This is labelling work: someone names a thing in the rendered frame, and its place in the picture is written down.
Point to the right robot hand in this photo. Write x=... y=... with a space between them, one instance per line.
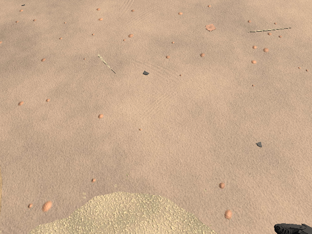
x=287 y=228

